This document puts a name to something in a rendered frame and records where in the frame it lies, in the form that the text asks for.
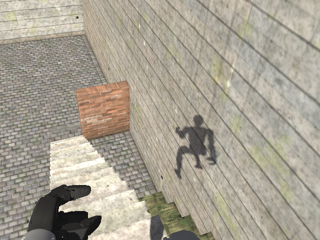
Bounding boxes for stairs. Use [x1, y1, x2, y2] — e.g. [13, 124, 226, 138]
[49, 135, 169, 240]

